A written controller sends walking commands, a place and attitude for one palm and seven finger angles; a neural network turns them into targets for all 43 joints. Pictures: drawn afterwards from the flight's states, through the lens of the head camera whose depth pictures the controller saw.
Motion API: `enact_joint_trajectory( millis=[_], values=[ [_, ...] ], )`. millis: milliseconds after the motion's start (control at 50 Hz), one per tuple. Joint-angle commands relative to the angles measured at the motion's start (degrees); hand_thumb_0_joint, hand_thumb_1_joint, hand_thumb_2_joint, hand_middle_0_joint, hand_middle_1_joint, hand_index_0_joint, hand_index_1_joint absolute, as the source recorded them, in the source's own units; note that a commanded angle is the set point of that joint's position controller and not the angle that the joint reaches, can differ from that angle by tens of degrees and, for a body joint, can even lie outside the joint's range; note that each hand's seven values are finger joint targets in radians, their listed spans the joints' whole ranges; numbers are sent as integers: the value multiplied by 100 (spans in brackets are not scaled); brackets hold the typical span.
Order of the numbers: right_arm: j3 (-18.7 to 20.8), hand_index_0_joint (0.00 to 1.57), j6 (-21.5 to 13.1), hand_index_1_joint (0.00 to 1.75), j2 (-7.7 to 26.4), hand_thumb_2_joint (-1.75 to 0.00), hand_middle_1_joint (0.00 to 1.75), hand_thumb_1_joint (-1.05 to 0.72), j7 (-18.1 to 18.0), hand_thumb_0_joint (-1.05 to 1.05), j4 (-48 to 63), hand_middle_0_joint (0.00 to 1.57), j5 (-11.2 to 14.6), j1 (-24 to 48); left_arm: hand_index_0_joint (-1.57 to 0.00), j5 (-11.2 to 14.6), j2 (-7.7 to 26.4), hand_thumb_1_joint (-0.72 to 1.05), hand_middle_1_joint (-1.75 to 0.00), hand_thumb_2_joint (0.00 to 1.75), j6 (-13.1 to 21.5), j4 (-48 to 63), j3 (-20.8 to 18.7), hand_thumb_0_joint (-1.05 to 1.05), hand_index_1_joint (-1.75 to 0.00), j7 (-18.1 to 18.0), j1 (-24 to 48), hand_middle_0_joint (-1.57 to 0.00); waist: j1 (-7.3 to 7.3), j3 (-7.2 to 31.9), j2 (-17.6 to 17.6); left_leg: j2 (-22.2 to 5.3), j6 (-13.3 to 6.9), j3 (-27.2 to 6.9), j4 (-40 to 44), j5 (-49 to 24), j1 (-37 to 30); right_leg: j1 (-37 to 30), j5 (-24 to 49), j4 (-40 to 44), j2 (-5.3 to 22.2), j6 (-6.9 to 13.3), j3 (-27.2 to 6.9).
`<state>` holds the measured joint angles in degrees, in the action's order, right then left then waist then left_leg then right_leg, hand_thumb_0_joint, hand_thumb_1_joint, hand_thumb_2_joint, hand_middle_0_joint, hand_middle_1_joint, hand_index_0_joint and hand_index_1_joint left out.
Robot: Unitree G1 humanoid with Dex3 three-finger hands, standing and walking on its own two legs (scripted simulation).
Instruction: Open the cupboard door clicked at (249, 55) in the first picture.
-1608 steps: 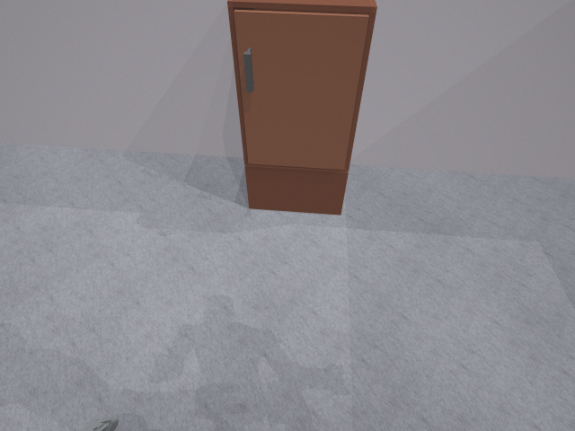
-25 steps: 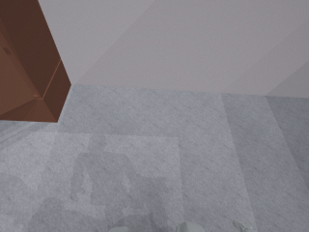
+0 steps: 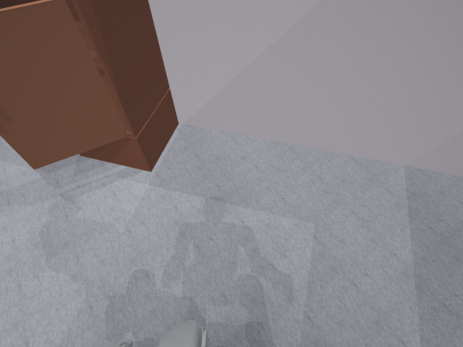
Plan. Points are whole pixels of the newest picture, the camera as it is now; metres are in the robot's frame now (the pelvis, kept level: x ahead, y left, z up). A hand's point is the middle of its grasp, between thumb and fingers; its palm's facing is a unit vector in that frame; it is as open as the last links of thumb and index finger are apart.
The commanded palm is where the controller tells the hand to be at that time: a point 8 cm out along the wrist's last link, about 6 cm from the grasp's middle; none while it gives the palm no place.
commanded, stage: turn to face it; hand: left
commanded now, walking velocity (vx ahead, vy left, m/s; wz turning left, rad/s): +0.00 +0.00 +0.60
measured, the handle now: out of the picture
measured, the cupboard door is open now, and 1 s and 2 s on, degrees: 43 43 43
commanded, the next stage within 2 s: take the last steps up to it in 0.78 s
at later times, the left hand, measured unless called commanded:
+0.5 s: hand out of the picture +0.06 +0.26 -0.17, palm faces +0.29 -0.93 -0.24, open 7.4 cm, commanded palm none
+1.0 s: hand out of the picture -0.01 +0.16 -0.16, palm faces +0.47 -0.85 -0.24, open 7.3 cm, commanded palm none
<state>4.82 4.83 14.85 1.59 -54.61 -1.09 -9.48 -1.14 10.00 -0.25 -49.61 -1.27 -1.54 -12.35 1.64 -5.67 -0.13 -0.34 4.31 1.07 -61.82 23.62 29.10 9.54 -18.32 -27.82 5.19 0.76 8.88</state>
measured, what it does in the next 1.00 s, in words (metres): steps on the spot, turning left: left foot, then right foot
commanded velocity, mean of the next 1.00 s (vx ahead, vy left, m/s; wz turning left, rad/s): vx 0.04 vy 0.02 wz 0.37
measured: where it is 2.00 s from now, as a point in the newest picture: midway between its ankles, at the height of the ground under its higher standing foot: (186, 321)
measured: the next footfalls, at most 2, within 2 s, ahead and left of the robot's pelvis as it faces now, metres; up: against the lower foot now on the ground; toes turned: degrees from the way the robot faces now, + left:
left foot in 0.20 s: +0.05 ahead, +0.13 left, +0.00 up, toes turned +13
right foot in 0.68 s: +0.09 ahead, -0.11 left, +0.00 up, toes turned +17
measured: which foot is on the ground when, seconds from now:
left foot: up 0.00-0.18, down 0.20-0.68, up 0.70-1.00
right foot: down 0.00-0.20, up 0.22-0.66, down 0.68-1.00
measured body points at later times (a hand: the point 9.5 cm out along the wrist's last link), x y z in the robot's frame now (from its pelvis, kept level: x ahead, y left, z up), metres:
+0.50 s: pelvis +0.02 +0.03 +0.00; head +0.05 +0.06 +0.45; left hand +0.04 +0.31 -0.15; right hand +0.17 -0.19 -0.13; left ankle +0.01 +0.12 -0.74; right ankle +0.05 -0.14 -0.67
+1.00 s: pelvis +0.04 -0.02 +0.00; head +0.07 -0.01 +0.45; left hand -0.04 +0.21 -0.15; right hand +0.21 -0.22 -0.15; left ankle -0.03 +0.10 -0.69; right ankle +0.05 -0.12 -0.74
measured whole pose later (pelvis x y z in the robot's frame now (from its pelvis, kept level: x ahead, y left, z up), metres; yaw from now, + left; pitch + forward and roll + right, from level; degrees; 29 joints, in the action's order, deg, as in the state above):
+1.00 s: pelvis +0.04 -0.02 +0.00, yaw +26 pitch +0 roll +2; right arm 3.6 3.8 12.6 0.7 -58.5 -1.1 -10.0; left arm -1.7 10.1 0.9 -55.0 -2.1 -1.3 -15.9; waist -1.1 -4.2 -1.1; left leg -0.6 3.1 1.4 -49.8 25.4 22.2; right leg 8.7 -17.7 -26.8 4.2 1.3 8.5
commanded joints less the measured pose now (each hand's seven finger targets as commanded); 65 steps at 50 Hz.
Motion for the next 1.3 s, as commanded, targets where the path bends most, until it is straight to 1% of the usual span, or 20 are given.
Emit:
enact_joint_trajectory(
  millis=[0,80,140,160,180,200,260,340,500,600,620,660,680,780,1020,1100,1120,1140,1160,1280],
  values=[
    [-12,20,-163,30,202,-90,30,-90,27,0,642,20,44,715,-20,-15,1263,90,-30,90,94,228,-380,0,-30,-53,-486,-20,-394,613,-1034,-70,-2,282,925,34,195,-1002,3926,466,1419,543,-504],
    [-47,20,-234,30,185,-90,30,-90,23,0,703,20,61,773,-20,-51,1414,90,-30,90,67,156,-456,0,-30,-29,-506,-20,-414,629,-1224,-4,-166,525,1920,88,-366,-893,4077,112,1596,540,-365],
    [30,20,-305,30,464,-90,30,-90,-4,0,547,20,16,26,-20,13,1438,90,-30,90,42,160,-479,0,-30,21,-296,-20,60,940,-695,80,-361,511,3351,-1175,-1933,-93,3483,-1114,1438,103,81],
    [169,20,-360,30,999,-90,30,-90,-36,0,447,20,-24,-476,-20,53,1213,90,-30,90,15,296,-448,0,-30,57,-233,-20,334,1363,550,-911,-813,-800,3672,-2601,-3039,1049,1634,-2342,924,-275,342],
    [303,20,-364,30,1588,-90,30,-90,-98,0,396,20,-16,-922,-20,82,817,90,-30,90,-20,572,-304,0,-30,69,145,-20,545,1404,1929,-2332,-1722,-2818,3958,-5043,-3329,2386,-2124,-3670,115,-601,27],
    [262,20,-332,30,1569,-90,30,-90,-141,0,301,20,25,-1039,-20,32,1034,90,-30,90,-112,643,-311,0,-30,21,327,-20,485,1547,1091,-2522,-2019,-2666,3861,-4978,-3276,2497,-2103,-4056,207,-466,-777],
    [141,20,-381,30,1123,-90,30,-90,-265,0,598,20,-23,-126,-20,8,977,90,-30,90,-150,385,-360,0,-30,46,422,-20,131,867,838,-1703,-1610,-1940,4187,-3065,-2144,2429,-1007,-4124,239,-520,-986],
    [31,20,-450,30,922,-90,30,-90,-263,0,611,20,-3,57,-20,-10,916,90,-30,90,-182,177,-355,0,-30,110,24,-20,-168,841,676,-1215,-1328,-1346,4289,-2940,-1939,2092,-353,-3770,69,-569,-897],
    [70,20,-402,30,904,-90,30,-90,-236,0,472,20,-43,-249,-20,21,783,90,-30,90,-164,358,-277,0,-30,87,463,-20,-20,765,937,-1157,-1401,-1691,4250,-2628,-1863,1591,-593,-2230,-224,-561,-749],
    [86,20,-368,30,810,-90,30,-90,-247,0,452,20,-9,-147,-20,72,762,90,-30,90,-53,201,-278,0,-30,52,-9,-20,-243,941,802,-922,-1201,-1835,3680,-3039,-1359,139,200,-319,-509,-428,-637],
    [78,20,-380,30,712,-90,30,-90,-233,0,478,20,38,-87,-20,64,913,90,-30,90,11,134,-311,0,-30,28,-281,-20,-379,1080,518,-722,-985,-1706,3339,-2728,-1051,-528,789,446,-330,-396,-821],
    [-6,20,-392,30,177,-90,30,-90,-194,0,662,20,81,-11,-20,-53,1640,90,-30,90,94,71,-449,0,-30,-32,-540,-20,-503,997,-1738,513,-264,-287,1194,964,401,-1119,2241,1108,2043,604,-3017],
    [34,20,-328,30,384,-90,30,-90,-185,0,605,20,47,11,-20,-23,1553,90,-30,90,92,94,-370,0,-30,-37,-493,-20,-463,893,-1225,243,-302,-570,274,1167,206,-396,2330,1074,2186,938,-2759],
    [28,20,-186,30,192,-90,30,-90,-122,0,162,20,28,-172,-20,38,917,90,-30,90,144,107,-243,0,-30,-39,-13,-20,-111,501,-1135,12,-109,-330,-579,-90,342,-389,3317,831,1079,596,-1156],
    [-109,20,-394,30,55,-90,30,-90,-3,0,304,20,25,696,-20,-84,1200,90,-30,90,247,-606,-441,0,-30,51,-1026,-20,-622,261,-1018,-126,-244,192,1908,362,-121,-828,1008,1178,1797,861,-1667],
    [-136,20,-532,30,73,-90,30,-90,-35,0,18,20,15,-217,-20,-31,1224,90,-30,90,212,-625,-458,0,-30,118,-526,-20,-63,412,-656,180,-403,602,3739,-697,-2294,501,456,375,1243,349,-754],
    [-40,20,-566,30,469,-90,30,-90,-89,0,-126,20,0,-749,-20,-6,1004,90,-30,90,190,-534,-410,0,-30,165,-390,-20,213,582,279,-323,-673,-168,4071,-395,-3314,1464,-39,-734,769,57,-349],
    [110,20,-575,30,1032,-90,30,-90,-148,0,-241,20,-79,-1410,-20,31,620,90,-30,90,174,-310,-318,0,-30,208,-218,-20,485,706,1949,-1838,-1364,-2320,4630,-205,-3896,2755,-1579,-2531,-43,-279,277],
    [89,20,-523,30,1109,-90,30,-90,-221,0,-329,20,-58,-1743,-20,-23,651,90,-30,90,161,-107,-244,0,-30,169,341,-20,622,459,1488,-2210,-1870,-2596,4935,-417,-3431,3148,-1809,-3500,-21,-163,-326],
    [-195,20,-797,30,318,-90,30,-90,-287,0,-143,20,-2,-960,-20,-70,520,90,-30,90,98,-578,-224,0,-30,262,-194,-20,-140,7,375,-1278,-1486,-1103,5228,-1680,-2409,2806,167,-3884,246,-154,-689]
  ],
)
